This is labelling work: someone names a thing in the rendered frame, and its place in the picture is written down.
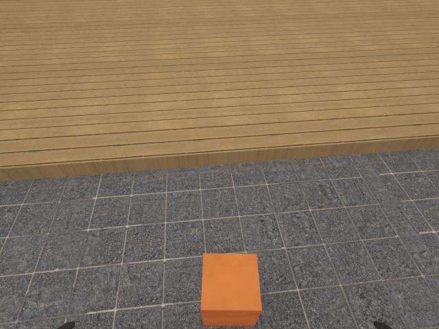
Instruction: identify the carton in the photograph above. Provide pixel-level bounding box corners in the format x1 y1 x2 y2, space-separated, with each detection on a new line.
200 254 262 326

